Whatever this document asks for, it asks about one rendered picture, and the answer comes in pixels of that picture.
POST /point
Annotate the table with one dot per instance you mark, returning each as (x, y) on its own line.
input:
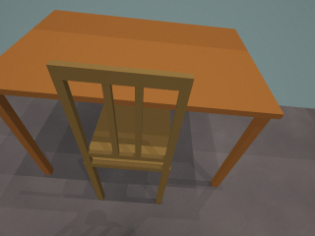
(226, 79)

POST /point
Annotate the chair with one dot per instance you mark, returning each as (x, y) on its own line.
(125, 137)

